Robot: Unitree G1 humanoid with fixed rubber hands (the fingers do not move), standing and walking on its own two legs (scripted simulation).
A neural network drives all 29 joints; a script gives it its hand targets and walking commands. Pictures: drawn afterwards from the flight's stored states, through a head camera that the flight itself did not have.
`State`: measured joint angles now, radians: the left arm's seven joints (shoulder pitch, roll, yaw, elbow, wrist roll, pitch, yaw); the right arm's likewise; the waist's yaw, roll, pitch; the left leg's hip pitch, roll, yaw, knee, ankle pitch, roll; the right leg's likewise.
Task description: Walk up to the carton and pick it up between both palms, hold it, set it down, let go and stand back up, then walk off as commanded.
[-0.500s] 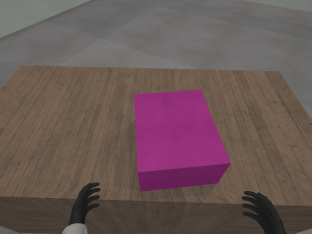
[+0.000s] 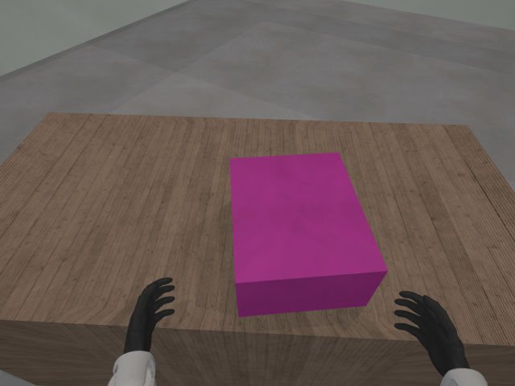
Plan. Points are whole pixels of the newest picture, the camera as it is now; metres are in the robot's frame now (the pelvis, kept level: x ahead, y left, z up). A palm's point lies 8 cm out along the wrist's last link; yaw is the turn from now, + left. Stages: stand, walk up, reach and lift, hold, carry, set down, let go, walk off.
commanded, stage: reach and lift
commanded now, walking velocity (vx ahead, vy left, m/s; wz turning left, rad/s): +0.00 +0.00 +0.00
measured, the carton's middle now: (293, 227) +0.44 -0.02 -0.06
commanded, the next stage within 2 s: none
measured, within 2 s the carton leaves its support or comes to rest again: neither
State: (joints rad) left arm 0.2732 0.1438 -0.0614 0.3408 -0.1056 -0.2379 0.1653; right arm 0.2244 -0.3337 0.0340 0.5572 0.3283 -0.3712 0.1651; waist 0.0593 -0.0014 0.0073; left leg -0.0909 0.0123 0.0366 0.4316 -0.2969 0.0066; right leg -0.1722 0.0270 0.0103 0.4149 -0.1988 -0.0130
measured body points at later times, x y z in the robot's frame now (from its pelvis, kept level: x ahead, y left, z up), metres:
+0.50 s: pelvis +0.01 +0.00 +0.01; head +0.02 +0.00 +0.46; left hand +0.25 +0.23 +0.02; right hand +0.28 -0.23 +0.01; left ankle -0.04 +0.11 -0.74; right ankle +0.02 -0.11 -0.74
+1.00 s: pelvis +0.01 +0.00 +0.01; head +0.02 +0.00 +0.46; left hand +0.31 +0.24 +0.05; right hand +0.36 -0.22 +0.05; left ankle -0.04 +0.11 -0.74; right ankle +0.02 -0.11 -0.74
